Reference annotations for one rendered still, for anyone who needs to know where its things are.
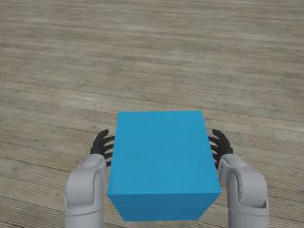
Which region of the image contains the robot right hand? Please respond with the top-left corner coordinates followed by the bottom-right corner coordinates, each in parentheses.
top-left (208, 129), bottom-right (234, 170)

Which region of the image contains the robot left hand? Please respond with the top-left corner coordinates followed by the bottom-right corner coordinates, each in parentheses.
top-left (90, 129), bottom-right (115, 167)

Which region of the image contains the robot left forearm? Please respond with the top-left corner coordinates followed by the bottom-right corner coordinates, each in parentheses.
top-left (64, 154), bottom-right (108, 228)

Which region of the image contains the robot right forearm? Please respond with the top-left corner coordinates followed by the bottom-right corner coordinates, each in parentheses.
top-left (218, 153), bottom-right (270, 228)

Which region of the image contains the carton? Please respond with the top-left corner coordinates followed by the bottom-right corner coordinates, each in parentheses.
top-left (106, 110), bottom-right (222, 221)

